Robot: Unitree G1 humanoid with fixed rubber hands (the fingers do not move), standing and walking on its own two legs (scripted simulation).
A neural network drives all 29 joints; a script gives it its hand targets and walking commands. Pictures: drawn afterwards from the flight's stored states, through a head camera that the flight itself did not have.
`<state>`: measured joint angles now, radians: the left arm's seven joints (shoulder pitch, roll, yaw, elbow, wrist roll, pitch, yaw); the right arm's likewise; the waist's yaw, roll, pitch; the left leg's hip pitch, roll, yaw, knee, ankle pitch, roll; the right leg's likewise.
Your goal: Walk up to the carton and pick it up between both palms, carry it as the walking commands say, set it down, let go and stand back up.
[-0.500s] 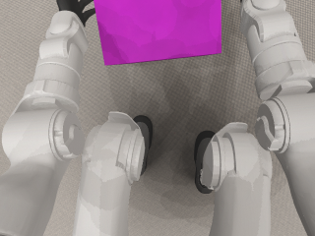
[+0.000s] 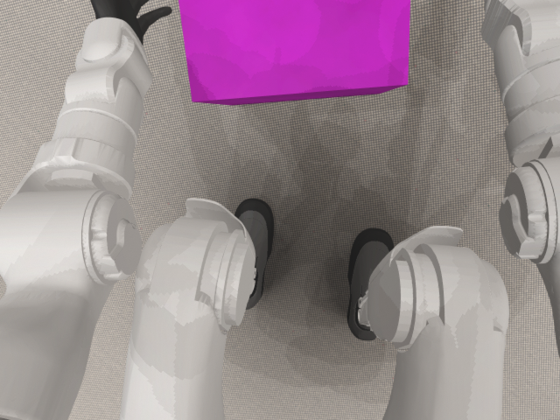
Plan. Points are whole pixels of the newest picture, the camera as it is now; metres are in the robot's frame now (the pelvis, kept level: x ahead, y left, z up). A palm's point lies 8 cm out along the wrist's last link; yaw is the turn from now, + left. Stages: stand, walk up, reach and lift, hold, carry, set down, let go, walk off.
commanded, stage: set down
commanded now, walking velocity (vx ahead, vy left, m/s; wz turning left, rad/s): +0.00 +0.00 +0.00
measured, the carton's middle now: (295, 5) +0.55 +0.06 -0.27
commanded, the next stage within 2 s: let go in 1.42 s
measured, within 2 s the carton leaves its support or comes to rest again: neither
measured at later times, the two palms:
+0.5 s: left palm out of the picture +0.51 +0.24 -0.06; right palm out of the picture +0.59 -0.14 -0.05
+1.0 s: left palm out of the picture +0.51 +0.25 +0.09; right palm out of the picture +0.60 -0.16 +0.09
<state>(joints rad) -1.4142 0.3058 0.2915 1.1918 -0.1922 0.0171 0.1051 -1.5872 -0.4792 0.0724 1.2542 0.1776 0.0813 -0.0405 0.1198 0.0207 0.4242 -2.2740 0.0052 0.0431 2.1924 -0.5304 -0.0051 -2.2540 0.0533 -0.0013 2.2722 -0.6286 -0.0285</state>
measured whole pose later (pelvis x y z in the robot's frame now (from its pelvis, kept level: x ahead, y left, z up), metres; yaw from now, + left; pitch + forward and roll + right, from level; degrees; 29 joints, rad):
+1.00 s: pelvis +0.02 +0.00 +0.18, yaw +0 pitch +48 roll +2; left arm -1.08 0.22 0.37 0.74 -0.12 0.22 0.08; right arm -1.31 -0.43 -0.12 0.96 0.04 0.25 0.02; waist 0.14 -0.02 -0.04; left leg -1.94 -0.02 0.01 1.54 -0.43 -0.01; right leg -1.91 0.06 0.03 1.59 -0.51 -0.01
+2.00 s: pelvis +0.09 +0.02 +0.38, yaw -2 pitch +28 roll -1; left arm -0.25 0.20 0.18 0.54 0.02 0.07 -0.12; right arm -0.38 -0.15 -0.18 0.60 -0.10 0.10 -0.04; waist 0.09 0.01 -0.05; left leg -0.93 -0.03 -0.02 0.69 -0.24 0.02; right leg -0.89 0.05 0.06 0.69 -0.28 0.01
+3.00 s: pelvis +0.13 +0.00 +0.41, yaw +0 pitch -1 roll +0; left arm 0.21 0.32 0.05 0.59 0.04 0.06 0.00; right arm 0.23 -0.29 -0.05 0.66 -0.05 0.04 0.00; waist 0.00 -0.04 0.01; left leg -0.23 -0.03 -0.05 0.53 -0.29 0.01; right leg -0.17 0.04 0.03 0.51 -0.33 -0.02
